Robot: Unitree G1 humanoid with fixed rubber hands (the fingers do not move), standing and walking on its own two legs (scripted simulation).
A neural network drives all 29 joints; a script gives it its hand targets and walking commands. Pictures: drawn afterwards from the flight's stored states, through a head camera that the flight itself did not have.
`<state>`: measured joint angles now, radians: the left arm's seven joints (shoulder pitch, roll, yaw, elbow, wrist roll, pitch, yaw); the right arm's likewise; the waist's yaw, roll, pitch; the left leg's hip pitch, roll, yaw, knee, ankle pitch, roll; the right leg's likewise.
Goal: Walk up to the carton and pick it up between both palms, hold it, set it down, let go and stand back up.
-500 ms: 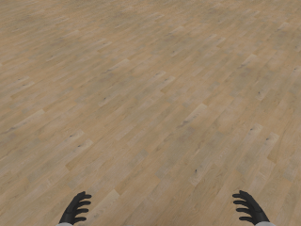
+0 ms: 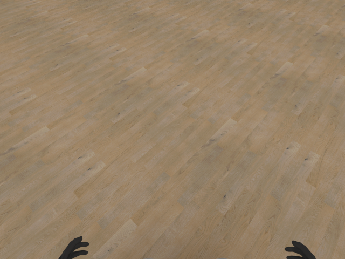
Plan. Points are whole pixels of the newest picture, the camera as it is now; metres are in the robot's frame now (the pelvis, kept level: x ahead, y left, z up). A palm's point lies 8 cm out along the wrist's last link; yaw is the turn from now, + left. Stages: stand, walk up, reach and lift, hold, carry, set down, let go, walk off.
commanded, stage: stand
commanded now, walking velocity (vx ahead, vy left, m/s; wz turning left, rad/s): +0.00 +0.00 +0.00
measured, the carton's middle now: out of the picture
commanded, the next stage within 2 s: none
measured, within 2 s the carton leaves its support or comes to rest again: neither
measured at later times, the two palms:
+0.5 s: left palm out of the picture +0.09 +0.29 -0.09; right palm out of the picture +0.10 -0.28 -0.09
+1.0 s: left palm out of the picture +0.07 +0.30 -0.09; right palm out of the picture +0.07 -0.28 -0.08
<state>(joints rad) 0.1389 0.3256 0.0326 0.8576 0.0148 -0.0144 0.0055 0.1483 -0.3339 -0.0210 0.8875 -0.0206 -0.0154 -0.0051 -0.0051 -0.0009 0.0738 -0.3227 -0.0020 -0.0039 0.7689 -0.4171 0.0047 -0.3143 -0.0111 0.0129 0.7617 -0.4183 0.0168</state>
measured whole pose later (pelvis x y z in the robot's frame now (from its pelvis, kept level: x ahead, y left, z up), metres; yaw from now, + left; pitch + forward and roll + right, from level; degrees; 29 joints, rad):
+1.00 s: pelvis -0.01 +0.01 +0.03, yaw +0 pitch -3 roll +0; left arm 0.11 0.33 0.01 1.10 0.01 -0.02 0.00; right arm 0.09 -0.34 -0.01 1.12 -0.01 -0.02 0.00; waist 0.00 -0.01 0.07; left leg -0.11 -0.02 0.01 0.37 -0.20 0.02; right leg -0.11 -0.03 0.03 0.36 -0.20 0.03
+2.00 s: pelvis +0.00 +0.01 +0.04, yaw -1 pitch -3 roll +0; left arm 0.11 0.34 0.01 1.10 0.01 -0.01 0.00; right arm 0.09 -0.34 -0.01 1.13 -0.01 -0.02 0.00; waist 0.00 -0.01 0.07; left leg -0.10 -0.02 0.01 0.34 -0.20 0.02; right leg -0.09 -0.03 0.03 0.33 -0.20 0.04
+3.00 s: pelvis +0.01 +0.02 +0.04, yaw +0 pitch -3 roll +0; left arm 0.12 0.34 0.01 1.10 0.01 -0.01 0.00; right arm 0.10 -0.34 -0.02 1.12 -0.01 -0.02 0.00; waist 0.00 -0.01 0.06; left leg -0.08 -0.02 0.01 0.33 -0.20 0.02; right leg -0.07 -0.04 0.03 0.32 -0.19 0.05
